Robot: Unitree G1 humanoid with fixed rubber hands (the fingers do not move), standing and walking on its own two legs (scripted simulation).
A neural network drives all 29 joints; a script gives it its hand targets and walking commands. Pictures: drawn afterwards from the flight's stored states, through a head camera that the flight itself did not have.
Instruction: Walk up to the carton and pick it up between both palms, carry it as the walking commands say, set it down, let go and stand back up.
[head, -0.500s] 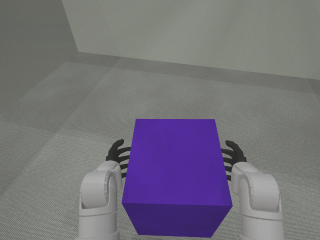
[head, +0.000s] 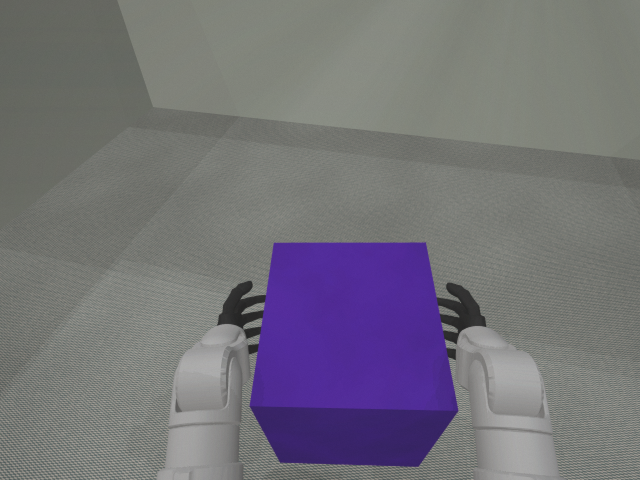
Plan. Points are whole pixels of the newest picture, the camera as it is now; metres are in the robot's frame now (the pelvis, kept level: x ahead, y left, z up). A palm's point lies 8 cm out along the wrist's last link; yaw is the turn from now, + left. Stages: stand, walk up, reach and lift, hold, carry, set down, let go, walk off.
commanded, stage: carry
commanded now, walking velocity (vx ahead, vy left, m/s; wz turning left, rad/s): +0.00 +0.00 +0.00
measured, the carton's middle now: (348, 358) +0.29 +0.00 -0.01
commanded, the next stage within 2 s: hold in 0.10 s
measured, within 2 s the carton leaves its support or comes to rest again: neither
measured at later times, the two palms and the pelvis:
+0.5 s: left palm (231, 380) +0.23 +0.14 +0.04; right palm (477, 376) +0.24 -0.15 +0.05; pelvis -0.04 -0.01 +0.00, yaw +6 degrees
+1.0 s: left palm (199, 358) +0.25 +0.18 +0.06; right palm (437, 329) +0.29 -0.11 +0.07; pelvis -0.03 -0.01 +0.01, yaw +12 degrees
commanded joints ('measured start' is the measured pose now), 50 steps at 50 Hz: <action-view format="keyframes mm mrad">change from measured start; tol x16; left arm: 1 -427 -847 -555 -27 -262 -45 -214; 5 -434 -828 -537 5 -250 -79 -207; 6 -214 -776 -393 317 -99 -162 -196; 8 -124 -751 -466 198 -119 -260 -177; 16 -454 -885 -651 -28 -211 -402 -215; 31 -858 -918 -310 620 -93 -417 -332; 50 -779 -981 -482 380 -160 -387 -354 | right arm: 1 -475 839 551 -43 270 -62 224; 2 -550 888 637 -212 351 -56 221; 5 -512 814 535 -65 270 -101 217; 6 -227 724 351 226 101 -188 201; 8 -197 691 438 46 115 -268 195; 16 -491 785 633 -230 233 -384 221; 29 -709 917 317 361 81 -320 253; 37 -915 1097 359 341 161 -326 228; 50 -555 1028 305 324 95 -310 239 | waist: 1 -1 -16 -244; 5 1 51 -249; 6 45 1 76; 16 -8 2 -287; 22 -2 19 14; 50 -137 0 -155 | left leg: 1 36 152 -153 -71 207 -19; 9 80 -10 -309 -133 642 -30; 16 152 -35 -331 -96 494 -57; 23 -129 -13 -355 -187 -199 18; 28 -208 -20 -324 -182 -260 28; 36 66 -73 -256 -21 -43 3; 50 14 -57 -309 -151 180 -34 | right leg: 1 163 -144 168 -47 235 9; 5 149 -127 158 -31 202 12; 9 475 80 338 -10 490 15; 23 360 86 306 -32 -160 52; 39 327 -52 453 -273 -400 115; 43 424 -2 369 -182 91 92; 50 469 38 316 -173 197 75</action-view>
